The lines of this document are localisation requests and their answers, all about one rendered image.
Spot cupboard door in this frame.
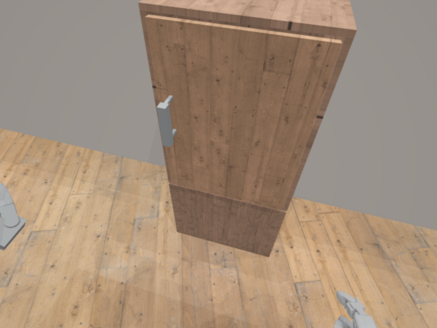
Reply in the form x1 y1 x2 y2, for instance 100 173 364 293
145 14 342 210

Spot handle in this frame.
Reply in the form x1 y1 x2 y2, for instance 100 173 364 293
156 95 177 147

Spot right robot hand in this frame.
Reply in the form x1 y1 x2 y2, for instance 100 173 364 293
334 290 378 328

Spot left robot hand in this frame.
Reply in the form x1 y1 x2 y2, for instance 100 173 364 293
0 183 26 251

